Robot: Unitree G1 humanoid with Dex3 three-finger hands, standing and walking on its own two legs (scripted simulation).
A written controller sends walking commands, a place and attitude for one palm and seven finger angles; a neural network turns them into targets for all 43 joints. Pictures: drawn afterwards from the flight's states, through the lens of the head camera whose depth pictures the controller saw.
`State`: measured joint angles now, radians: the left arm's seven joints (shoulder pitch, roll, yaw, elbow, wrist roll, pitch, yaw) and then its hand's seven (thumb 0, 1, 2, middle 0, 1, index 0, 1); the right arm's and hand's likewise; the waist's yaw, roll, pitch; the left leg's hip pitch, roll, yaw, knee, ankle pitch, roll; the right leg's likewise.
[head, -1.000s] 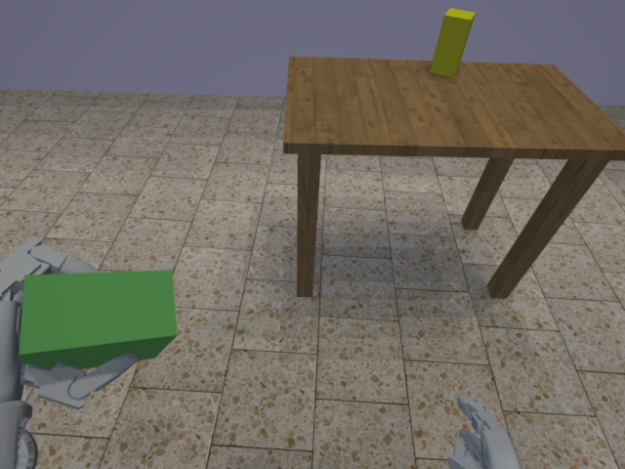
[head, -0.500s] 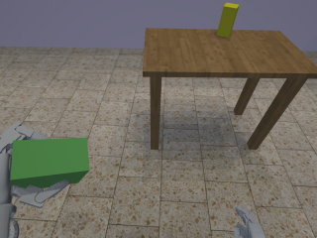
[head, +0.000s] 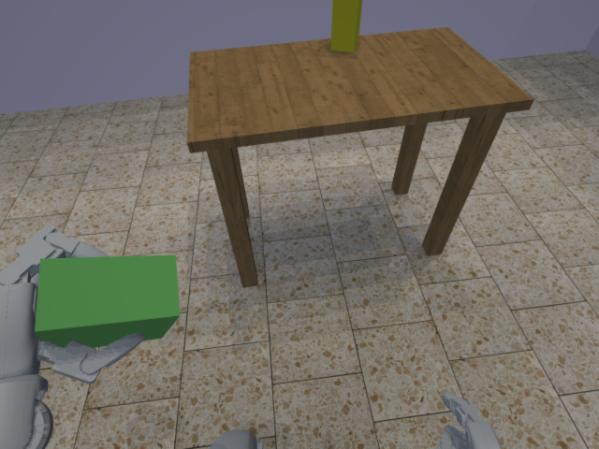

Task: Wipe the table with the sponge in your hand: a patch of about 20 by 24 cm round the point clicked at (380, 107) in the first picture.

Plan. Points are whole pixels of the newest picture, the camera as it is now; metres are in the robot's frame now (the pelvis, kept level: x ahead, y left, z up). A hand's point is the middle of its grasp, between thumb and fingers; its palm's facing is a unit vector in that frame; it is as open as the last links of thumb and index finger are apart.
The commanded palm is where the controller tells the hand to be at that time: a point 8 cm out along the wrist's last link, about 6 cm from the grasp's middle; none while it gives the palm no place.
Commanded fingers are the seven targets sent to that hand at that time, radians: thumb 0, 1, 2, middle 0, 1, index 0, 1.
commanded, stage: walk to a spot facing it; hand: left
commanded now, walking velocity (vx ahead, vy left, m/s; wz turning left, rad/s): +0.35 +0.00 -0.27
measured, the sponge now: (129, 303) +0.23 +0.19 +0.14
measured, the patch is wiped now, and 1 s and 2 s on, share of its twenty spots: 0.00 0.00 0.00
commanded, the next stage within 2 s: turn to face it in 0.26 s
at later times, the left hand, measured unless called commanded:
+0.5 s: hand (156, 170) +0.41 +0.22 +0.17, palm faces +0.29 -0.87 -0.40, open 10.5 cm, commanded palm +0.36 +0.26 +0.19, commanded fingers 0.00 0.10 1.30 -1.20 -1.60 -1.20 -1.60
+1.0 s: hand (271, 120) +0.54 +0.08 +0.17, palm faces +0.14 -0.87 -0.47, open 10.5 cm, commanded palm +0.48 +0.16 +0.19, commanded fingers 0.00 0.10 1.30 -1.20 -1.60 -1.20 -1.60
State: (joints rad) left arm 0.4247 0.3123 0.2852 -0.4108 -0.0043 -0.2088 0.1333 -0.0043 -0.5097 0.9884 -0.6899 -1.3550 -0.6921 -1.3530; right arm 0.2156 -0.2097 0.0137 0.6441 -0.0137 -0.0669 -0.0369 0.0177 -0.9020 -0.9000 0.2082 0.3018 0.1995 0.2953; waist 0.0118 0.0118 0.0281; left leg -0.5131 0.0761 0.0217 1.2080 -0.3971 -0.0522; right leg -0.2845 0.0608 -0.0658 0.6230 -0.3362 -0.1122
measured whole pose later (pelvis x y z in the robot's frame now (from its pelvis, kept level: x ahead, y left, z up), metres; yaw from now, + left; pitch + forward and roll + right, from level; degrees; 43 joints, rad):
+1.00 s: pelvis +0.26 -0.08 +0.00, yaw -12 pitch -1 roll +0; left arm 0.47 0.35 0.34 -0.53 0.00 -0.20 0.14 0.00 -0.51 0.99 -0.69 -1.36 -0.69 -1.35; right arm 0.15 -0.24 -0.02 0.64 0.00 -0.03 -0.05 0.02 -0.90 -0.90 0.21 0.30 0.20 0.29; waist -0.03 0.02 0.12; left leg -0.51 0.09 0.04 1.29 -0.42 -0.03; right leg -0.29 -0.02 -0.17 0.60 -0.30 -0.07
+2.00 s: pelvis +0.45 -0.16 +0.02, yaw -10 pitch +0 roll +2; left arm 0.54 0.40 0.36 -0.58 -0.02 -0.24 0.16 0.00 -0.51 0.99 -0.69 -1.36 -0.70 -1.36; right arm 0.20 -0.27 -0.06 0.58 0.00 -0.04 -0.06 0.02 -0.91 -0.90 0.20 0.30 0.19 0.29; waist -0.02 -0.03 0.10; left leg -0.45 0.07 0.11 0.75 -0.30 -0.02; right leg -0.17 -0.05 -0.17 0.47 -0.31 -0.04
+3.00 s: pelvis +0.41 -0.18 +0.01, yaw -8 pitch -2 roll +1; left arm 0.50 0.37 0.35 -0.46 -0.01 -0.21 0.17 0.00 -0.51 1.00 -0.69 -1.36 -0.69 -1.36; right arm 0.27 -0.21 -0.02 0.61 0.00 -0.06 -0.07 0.02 -0.91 -0.90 0.20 0.30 0.19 0.29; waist 0.01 -0.02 0.00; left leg -0.14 0.03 0.06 0.47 -0.28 -0.01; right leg -0.41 -0.01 -0.06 0.73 -0.35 0.00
